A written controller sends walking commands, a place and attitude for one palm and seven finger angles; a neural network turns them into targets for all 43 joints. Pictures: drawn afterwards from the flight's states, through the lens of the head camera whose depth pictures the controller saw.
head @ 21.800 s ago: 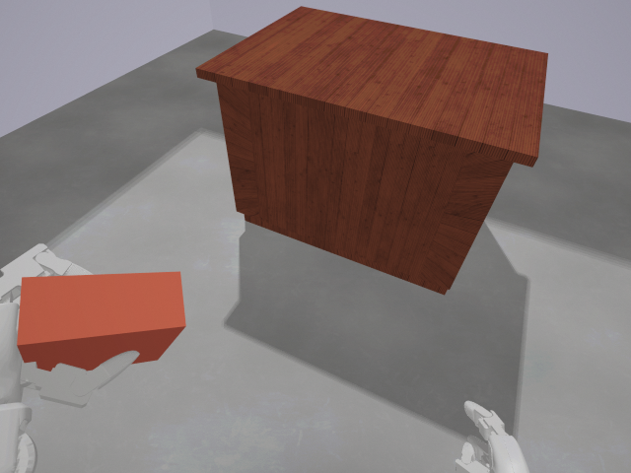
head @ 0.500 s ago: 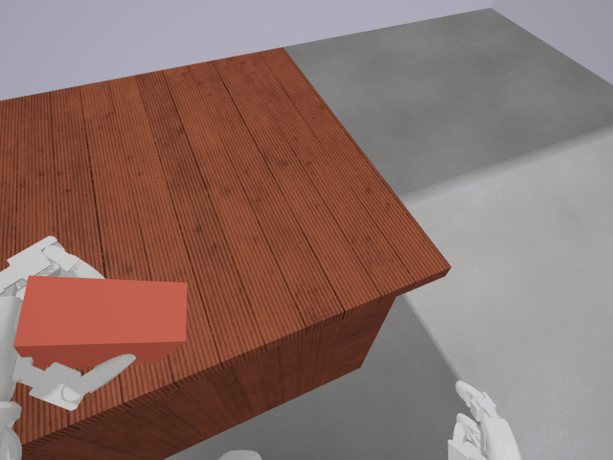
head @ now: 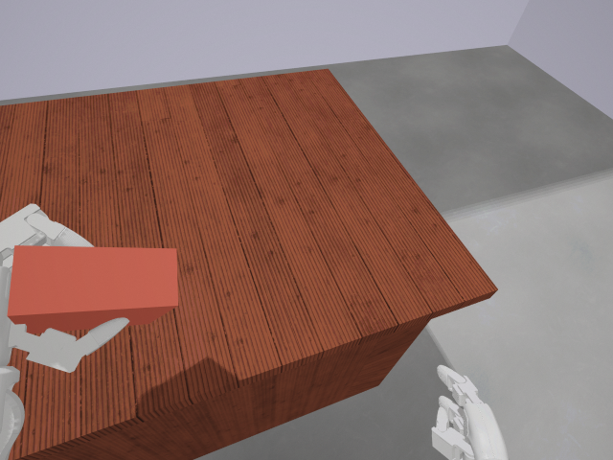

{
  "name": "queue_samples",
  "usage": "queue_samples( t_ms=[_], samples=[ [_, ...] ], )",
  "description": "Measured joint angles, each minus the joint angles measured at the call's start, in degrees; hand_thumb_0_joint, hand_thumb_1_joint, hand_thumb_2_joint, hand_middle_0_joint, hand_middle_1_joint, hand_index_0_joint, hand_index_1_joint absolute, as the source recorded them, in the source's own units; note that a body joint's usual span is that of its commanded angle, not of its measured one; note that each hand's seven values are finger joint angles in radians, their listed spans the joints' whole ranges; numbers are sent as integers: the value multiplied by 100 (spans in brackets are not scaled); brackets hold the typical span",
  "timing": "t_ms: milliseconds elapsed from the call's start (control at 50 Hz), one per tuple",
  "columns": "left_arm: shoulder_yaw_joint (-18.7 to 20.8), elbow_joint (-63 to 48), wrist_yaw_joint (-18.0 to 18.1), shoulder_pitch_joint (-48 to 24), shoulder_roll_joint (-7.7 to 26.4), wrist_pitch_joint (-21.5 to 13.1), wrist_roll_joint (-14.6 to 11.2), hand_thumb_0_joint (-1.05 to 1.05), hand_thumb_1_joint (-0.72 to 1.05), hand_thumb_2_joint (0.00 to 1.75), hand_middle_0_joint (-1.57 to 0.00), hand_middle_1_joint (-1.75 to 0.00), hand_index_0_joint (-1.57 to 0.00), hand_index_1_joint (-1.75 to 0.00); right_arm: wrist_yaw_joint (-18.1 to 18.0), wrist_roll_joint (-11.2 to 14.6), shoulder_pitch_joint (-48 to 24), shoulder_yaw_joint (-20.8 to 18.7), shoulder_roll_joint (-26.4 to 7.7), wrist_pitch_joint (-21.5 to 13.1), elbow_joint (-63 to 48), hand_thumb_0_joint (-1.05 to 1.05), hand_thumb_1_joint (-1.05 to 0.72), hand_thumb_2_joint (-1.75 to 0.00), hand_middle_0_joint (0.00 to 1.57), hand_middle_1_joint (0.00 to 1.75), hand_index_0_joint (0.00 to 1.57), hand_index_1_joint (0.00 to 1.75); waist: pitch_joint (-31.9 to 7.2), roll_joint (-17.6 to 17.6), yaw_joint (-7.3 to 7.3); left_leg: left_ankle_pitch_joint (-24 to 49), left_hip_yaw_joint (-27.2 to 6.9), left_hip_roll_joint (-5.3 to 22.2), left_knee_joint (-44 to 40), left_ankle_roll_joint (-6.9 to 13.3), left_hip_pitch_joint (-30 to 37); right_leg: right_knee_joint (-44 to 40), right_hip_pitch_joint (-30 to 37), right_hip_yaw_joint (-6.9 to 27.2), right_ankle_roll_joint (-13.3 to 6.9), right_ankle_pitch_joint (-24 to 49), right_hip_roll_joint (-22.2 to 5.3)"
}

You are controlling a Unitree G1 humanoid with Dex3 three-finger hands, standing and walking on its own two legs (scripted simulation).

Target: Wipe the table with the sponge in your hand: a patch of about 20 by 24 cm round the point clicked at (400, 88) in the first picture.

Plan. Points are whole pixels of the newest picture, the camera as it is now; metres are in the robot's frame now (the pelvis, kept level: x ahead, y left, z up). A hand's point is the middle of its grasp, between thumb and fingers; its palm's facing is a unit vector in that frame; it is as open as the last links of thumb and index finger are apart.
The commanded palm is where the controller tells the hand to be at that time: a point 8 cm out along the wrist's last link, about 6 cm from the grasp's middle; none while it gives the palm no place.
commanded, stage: come to a stop and stand still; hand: left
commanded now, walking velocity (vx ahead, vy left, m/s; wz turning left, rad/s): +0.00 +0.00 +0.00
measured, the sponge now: (118, 292) +0.23 +0.22 +0.14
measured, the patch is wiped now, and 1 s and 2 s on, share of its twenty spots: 0.00 0.00 0.00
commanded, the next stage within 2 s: look again from close up in 0.20 s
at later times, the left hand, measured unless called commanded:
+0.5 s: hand (100, 289) +0.22 +0.23 +0.16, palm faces +0.35 -0.84 -0.42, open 9.6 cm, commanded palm +0.17 +0.26 +0.17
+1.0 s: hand (139, 284) +0.23 +0.20 +0.16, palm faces +0.36 -0.85 -0.38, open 9.6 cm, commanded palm +0.18 +0.23 +0.17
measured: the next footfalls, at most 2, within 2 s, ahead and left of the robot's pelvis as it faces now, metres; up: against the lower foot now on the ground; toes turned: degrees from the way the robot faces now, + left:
none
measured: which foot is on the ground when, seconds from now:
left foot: down 0.00-1.00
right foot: down 0.00-1.00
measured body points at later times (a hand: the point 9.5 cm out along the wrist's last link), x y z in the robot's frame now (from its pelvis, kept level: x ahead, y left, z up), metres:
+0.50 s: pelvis +0.01 -0.02 +0.00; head +0.04 +0.00 +0.45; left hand +0.20 +0.27 +0.18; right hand +0.19 -0.24 -0.07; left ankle +0.01 +0.05 -0.74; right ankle +0.04 -0.13 -0.74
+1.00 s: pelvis +0.01 -0.05 +0.00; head +0.03 -0.04 +0.45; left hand +0.21 +0.24 +0.18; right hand +0.18 -0.27 -0.07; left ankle +0.01 +0.05 -0.74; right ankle +0.04 -0.13 -0.74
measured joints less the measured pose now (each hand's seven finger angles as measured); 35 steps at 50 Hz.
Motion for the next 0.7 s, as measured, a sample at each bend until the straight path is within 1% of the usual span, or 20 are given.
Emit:
queue_samples(
  t_ms=[80,180,300,380,500,620,700],
  samples=[
    [8,-4,7,-43,-74,-30,-22,0,-46,102,-81,-134,-79,-134,45,-14,22,-7,-3,45,75,1,-90,-90,20,30,21,30,43,56,18,37,26,-65,-115,-1,64,23,-3,35,15,-35,-64],
    [-114,57,-30,56,-137,40,-20,0,-46,102,-81,-134,-79,-134,72,-9,17,-8,21,160,116,1,-90,-90,20,30,21,30,85,119,-58,31,32,-73,-154,-24,94,3,17,48,54,-49,-73],
    [-108,-31,-59,209,-47,96,-41,0,-46,102,-81,-134,-79,-134,43,10,0,-28,8,225,69,1,-90,-90,20,30,21,30,169,128,-166,-18,-17,-9,-72,-67,46,-23,28,-8,7,-52,-10],
    [-15,-226,-39,352,40,55,-85,0,-46,102,-81,-134,-79,-134,20,27,-14,-70,-47,224,56,1,-90,-90,20,30,21,30,171,128,-197,-64,-62,47,11,-98,6,-24,33,-58,-46,-64,45],
    [15,-233,-3,485,16,15,-155,0,-46,103,-81,-134,-79,-134,-35,56,-29,-138,-159,231,78,1,-90,-90,20,30,21,30,26,176,-161,-98,-94,123,46,-149,7,-48,60,-91,-117,-72,123],
    [-126,128,46,381,-191,164,-151,0,-46,103,-81,-134,-79,-134,-108,74,-70,-144,-225,223,118,1,-91,-90,20,30,21,30,-111,220,-97,-76,-86,197,4,-188,33,-126,90,-83,-184,-23,199],
    [-246,224,71,267,-283,259,-133,0,-46,103,-81,-134,-79,-134,-123,68,-87,-123,-222,205,112,1,-91,-90,20,30,21,30,-120,212,-89,-54,-98,244,-7,-222,21,-198,104,-96,-228,28,248]
  ],
)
